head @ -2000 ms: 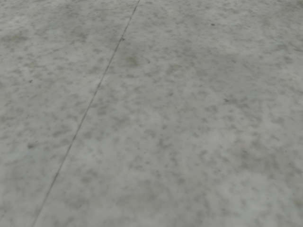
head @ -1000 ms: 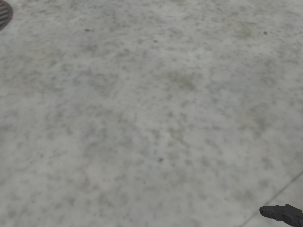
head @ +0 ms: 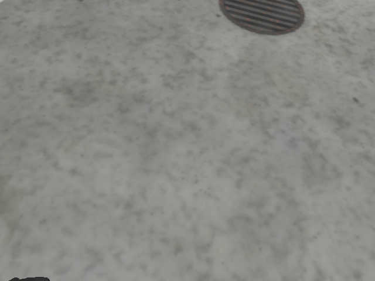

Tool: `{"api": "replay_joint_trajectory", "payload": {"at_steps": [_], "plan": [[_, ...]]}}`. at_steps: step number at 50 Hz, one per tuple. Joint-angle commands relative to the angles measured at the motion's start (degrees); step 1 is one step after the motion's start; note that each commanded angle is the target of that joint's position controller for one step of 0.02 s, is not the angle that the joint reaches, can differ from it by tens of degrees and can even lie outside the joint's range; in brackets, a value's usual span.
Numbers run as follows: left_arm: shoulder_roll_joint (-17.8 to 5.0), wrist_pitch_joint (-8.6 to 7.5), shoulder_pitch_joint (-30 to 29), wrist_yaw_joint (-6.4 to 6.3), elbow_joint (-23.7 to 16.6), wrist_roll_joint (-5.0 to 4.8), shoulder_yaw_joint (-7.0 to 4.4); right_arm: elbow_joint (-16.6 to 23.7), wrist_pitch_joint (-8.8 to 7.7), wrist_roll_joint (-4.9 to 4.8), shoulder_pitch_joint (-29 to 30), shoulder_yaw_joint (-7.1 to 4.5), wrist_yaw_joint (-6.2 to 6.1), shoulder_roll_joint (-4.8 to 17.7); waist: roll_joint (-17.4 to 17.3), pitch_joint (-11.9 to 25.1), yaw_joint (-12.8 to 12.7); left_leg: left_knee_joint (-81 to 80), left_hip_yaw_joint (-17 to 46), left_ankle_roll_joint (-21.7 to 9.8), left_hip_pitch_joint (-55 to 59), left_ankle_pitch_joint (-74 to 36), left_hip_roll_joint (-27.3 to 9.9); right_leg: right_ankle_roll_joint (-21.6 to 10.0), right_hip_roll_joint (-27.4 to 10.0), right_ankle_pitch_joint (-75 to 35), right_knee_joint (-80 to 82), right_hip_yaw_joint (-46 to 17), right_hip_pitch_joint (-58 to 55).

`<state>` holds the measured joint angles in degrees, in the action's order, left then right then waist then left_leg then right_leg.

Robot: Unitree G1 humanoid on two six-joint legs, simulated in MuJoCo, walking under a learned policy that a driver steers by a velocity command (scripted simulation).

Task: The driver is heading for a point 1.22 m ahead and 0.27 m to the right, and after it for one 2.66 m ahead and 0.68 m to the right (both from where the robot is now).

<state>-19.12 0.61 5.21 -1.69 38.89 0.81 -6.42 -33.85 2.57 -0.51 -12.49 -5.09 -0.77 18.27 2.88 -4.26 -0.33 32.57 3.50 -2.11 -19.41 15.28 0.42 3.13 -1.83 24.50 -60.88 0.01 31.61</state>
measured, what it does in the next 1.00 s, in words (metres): steps on the spot: right foot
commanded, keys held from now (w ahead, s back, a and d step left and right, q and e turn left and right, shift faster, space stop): shift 0.82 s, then w+shift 0.16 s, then w+e+shift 0.02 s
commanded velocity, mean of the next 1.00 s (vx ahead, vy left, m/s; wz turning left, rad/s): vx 0.06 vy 0.00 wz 0.23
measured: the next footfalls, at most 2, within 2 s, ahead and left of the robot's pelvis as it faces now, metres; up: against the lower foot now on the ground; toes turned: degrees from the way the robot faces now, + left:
right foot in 0.36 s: +0.09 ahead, -0.13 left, +0.00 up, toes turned +11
left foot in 1.12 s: +0.15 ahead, +0.16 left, +0.00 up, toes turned +7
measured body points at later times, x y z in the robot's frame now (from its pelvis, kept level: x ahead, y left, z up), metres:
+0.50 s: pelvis +0.04 -0.02 +0.00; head +0.06 -0.03 +0.45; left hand +0.15 +0.26 -0.09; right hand +0.24 -0.25 -0.10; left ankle +0.02 +0.10 -0.74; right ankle +0.06 -0.14 -0.74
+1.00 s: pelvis +0.08 -0.02 +0.00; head +0.08 -0.01 +0.45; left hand +0.11 +0.26 -0.12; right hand +0.24 -0.26 -0.10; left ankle +0.03 +0.11 -0.70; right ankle +0.05 -0.14 -0.74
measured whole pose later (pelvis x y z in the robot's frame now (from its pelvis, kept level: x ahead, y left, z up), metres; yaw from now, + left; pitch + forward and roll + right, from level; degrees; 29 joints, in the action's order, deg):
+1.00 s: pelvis +0.08 -0.02 +0.00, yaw +11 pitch +0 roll +0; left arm -15.4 -2.8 18.2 -0.6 43.5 -1.0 -2.2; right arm -42.8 -2.5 -1.9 -15.1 -3.2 -0.4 14.3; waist 1.5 1.1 -0.8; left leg 47.9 1.5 -2.2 -20.8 26.0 0.3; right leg -2.6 -0.2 19.4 -28.0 -0.6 9.5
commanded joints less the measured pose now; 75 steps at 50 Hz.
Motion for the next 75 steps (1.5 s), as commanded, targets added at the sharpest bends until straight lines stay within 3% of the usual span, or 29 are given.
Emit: {"api": "replay_joint_trajectory", "payload": {"at_steps": [1,6,12,17,18,19,20,21,24,27,33,41,43,45,46,47,49,52,53,54,55,56,57,58,59,60,63,72,75], "plan": [[-5.0,-1.19,-1.2,-0.57,-4.4,0.37,-1.36,5.2,-1.14,-0.35,4.7,-2.26,-1.41,9.2,-11.1,9.8,-1.1,-12.1,16.5,-10.1,11.3,-20.6,-11.9,0.4,1.2,-6.1,-6.2,-3.9,8.0],[-2.4,-0.73,-1.5,0.28,-3.9,-0.70,0.01,3.3,-1.15,0.33,2.3,-1.13,-1.93,7.9,-10.7,10.7,0.8,-9.7,15.0,-9.9,13.0,-25.0,-10.1,2.2,2.0,-8.8,2.4,-2.8,4.4],[-2.5,-0.83,-1.9,1.22,-4.5,-1.17,0.79,2.5,-0.60,1.06,3.5,-0.45,-1.06,7.9,-11.7,9.1,2.2,-7.4,19.5,-11.3,9.9,-25.6,-11.2,1.3,1.3,-3.7,13.4,-2.5,-3.8],[-0.9,-1.86,2.0,2.05,-3.8,-1.20,1.37,1.5,-0.57,-0.11,6.6,0.66,-0.63,5.3,-10.9,8.8,-0.8,-4.7,21.2,-9.0,8.0,-25.4,-8.0,-0.8,1.8,-11.5,33.6,-1.5,-16.1],[-1.2,-2.24,3.0,2.06,-3.7,-0.23,1.47,1.2,-0.91,0.00,5.6,1.05,-0.67,4.0,-8.8,9.1,-1.3,-4.5,20.5,-6.2,5.7,-19.3,-6.0,-1.8,-0.1,-22.3,39.4,-3.3,-21.9],[-5.5,-2.39,3.7,1.72,-4.4,0.91,0.83,0.8,-1.42,1.45,2.1,1.37,-0.70,2.5,-0.2,11.1,1.1,1.5,15.5,-2.3,2.6,-7.7,-1.3,-4.6,-8.4,-38.3,38.3,-10.2,-27.7],[-5.8,-2.35,1.3,1.74,-3.9,1.60,1.07,-0.3,-1.81,1.03,-0.7,0.88,-0.72,3.1,8.5,9.8,4.1,3.2,9.1,1.2,0.4,6.2,3.3,-12.3,-13.6,-43.0,37.9,-15.8,-24.6],[-2.4,-2.53,0.1,1.76,-4.1,0.89,1.97,-0.5,-1.86,1.63,0.7,0.56,-0.90,5.0,8.4,9.5,3.0,2.8,7.3,3.4,2.5,8.0,1.6,-15.7,-14.8,-37.6,39.7,-17.9,-21.9],[-2.8,-2.73,0.7,1.54,-3.4,-0.32,2.09,-0.6,-0.88,1.52,4.3,0.61,-0.83,3.2,6.4,8.1,1.2,-2.5,6.5,3.8,5.3,-2.1,0.3,-10.5,-8.8,-24.6,39.1,-12.9,-21.6],[-2.3,-2.88,0.9,1.52,-3.8,0.02,2.49,-2.1,-0.78,1.10,3.3,0.66,-0.17,2.5,1.9,6.4,0.6,-4.3,6.9,1.9,6.8,-7.3,0.1,-6.2,-4.2,-16.3,37.7,-7.1,-20.1],[-1.1,-2.49,2.9,1.60,-3.6,-0.27,2.99,-4.2,-1.55,1.08,2.0,0.57,-0.48,2.2,-3.5,6.4,-0.6,-5.6,8.4,1.5,6.4,-11.4,-0.7,-5.8,-2.2,-18.1,34.8,-4.6,-21.9],[-0.5,-2.39,3.3,1.86,-2.6,-0.34,3.37,-6.2,-1.74,1.02,0.2,0.62,-1.32,2.1,-3.8,5.6,-0.2,-5.8,8.7,1.7,7.8,-13.0,-1.0,-5.4,-1.2,-18.4,34.8,-3.8,-21.2],[-2.2,-1.96,6.2,1.58,-1.2,-1.01,2.72,-7.3,-1.68,0.34,-2.7,0.34,-1.40,2.4,-1.3,6.2,-0.3,-3.3,5.0,0.3,4.9,13.1,2.3,-7.5,-0.5,8.5,36.9,-5.0,-21.1],[-5.3,-2.59,12.1,1.05,0.7,-2.26,2.00,-4.5,-3.60,-0.91,1.3,0.60,-0.70,1.6,4.7,-1.8,-2.2,5.0,1.7,-0.4,-10.1,20.5,2.1,-14.4,-10.5,30.4,46.7,-21.6,-22.1],[-7.7,-3.28,12.9,0.86,1.4,-2.42,1.25,-2.7,-5.07,-1.97,5.1,1.16,-0.28,0.0,8.0,-5.8,-2.5,10.1,-1.9,0.1,-14.5,12.1,0.4,-18.2,-18.2,32.5,52.7,-31.7,-21.8],[-8.3,-3.86,14.4,0.52,1.9,-2.07,0.89,-1.7,-6.20,-1.90,8.2,0.82,-0.03,1.7,6.6,-7.1,-3.9,15.7,0.3,0.1,-18.1,11.7,-2.5,-19.8,-21.0,27.7,54.8,-35.2,-21.6],[-6.7,-4.95,13.4,0.60,1.3,-1.57,1.35,-1.6,-7.75,-1.63,6.6,0.56,0.67,2.0,4.2,-3.3,-2.6,21.3,1.3,-0.7,-22.4,11.4,-5.1,-18.4,-20.1,19.4,54.1,-32.3,-27.2],[-6.9,-4.20,9.8,1.50,0.1,-3.06,1.44,-2.4,-9.49,-0.85,4.4,1.17,1.94,0.1,5.0,-0.4,0.0,5.3,-3.3,0.5,-3.9,7.7,-1.9,-14.5,-10.3,5.4,52.7,-17.6,-17.2],[-8.6,-2.89,9.3,2.53,1.7,1.21,0.18,-3.7,-7.40,3.74,2.2,1.29,3.49,-0.2,2.7,1.3,1.1,-0.7,-7.9,1.4,4.1,5.3,2.9,-14.0,-5.2,4.9,49.6,-12.3,-14.1],[-8.4,-2.23,8.4,2.68,1.7,1.00,-0.22,-5.6,-6.60,3.58,-3.7,1.10,3.51,-1.0,1.7,2.0,4.2,-6.0,-10.5,2.2,14.4,-2.8,4.9,-13.5,-3.5,6.1,45.2,-10.5,-8.5],[-6.5,-2.31,7.7,2.62,1.6,0.64,0.08,-7.5,-6.29,3.18,-10.1,0.35,2.63,0.9,-1.2,3.6,7.3,-5.2,-10.4,2.6,27.0,-3.9,4.6,-12.2,-1.8,6.0,39.1,-10.0,0.4],[-3.2,-2.96,3.3,2.72,-0.3,0.80,1.04,-8.9,-6.73,3.30,-19.9,-0.78,1.54,4.8,-8.0,7.0,13.6,-7.8,-0.6,1.7,38.1,4.8,-4.2,-10.2,2.6,4.7,23.0,-7.0,10.5],[4.3,-3.75,-0.3,2.37,-4.7,0.34,3.20,-8.3,-7.29,4.62,-25.4,-1.52,0.60,12.2,-21.4,10.4,14.7,-19.6,25.4,-0.5,37.1,29.2,-22.3,-9.1,6.3,10.1,1.9,-4.4,17.0],[2.7,-3.20,3.0,2.49,-5.6,-0.41,3.18,-6.2,-6.94,4.87,-17.2,-1.70,-0.16,13.2,-15.5,8.7,9.3,-25.5,42.1,-6.0,28.6,41.7,-28.0,-9.9,4.2,3.6,-7.1,-8.1,21.6],[0.3,-2.50,2.0,2.97,-5.1,-0.04,2.65,-5.4,-7.02,4.05,-11.0,-0.74,-0.14,9.6,-8.2,2.6,6.1,-24.0,35.5,-6.3,24.5,37.6,-26.7,-9.6,0.0,-2.9,-10.1,-8.1,23.9],[-1.2,-2.34,3.8,3.96,-3.6,0.67,2.21,-5.2,-7.44,3.27,-8.3,0.24,0.13,6.5,-6.5,1.7,4.4,-23.1,25.5,-4.6,21.5,29.2,-22.5,-8.6,-1.5,-7.1,-8.6,-7.5,21.3],[-1.8,-0.86,6.6,6.21,-1.4,1.41,1.64,-6.8,-8.23,2.55,-7.9,1.30,-0.14,4.2,-9.6,0.9,2.5,-26.2,8.5,-2.3,17.9,14.4,-16.6,-6.0,-3.3,-12.8,-10.8,-3.8,17.7],[0.5,-0.03,-9.8,8.12,-7.2,1.17,3.64,-13.2,-9.63,2.85,-13.8,1.77,-0.05,2.5,-5.8,-6.9,3.5,-30.1,-15.1,-1.3,20.8,-11.7,-14.1,-9.0,-3.2,-21.5,6.4,5.9,18.8],[1.1,-0.20,-9.6,7.54,-7.6,0.63,4.34,-14.3,-9.03,2.81,-14.3,1.47,-0.66,5.3,-7.0,-3.6,1.3,-21.7,-20.7,0.0,24.6,-55.4,-14.0,-13.4,2.5,-17.9,15.2,13.1,6.1]]}}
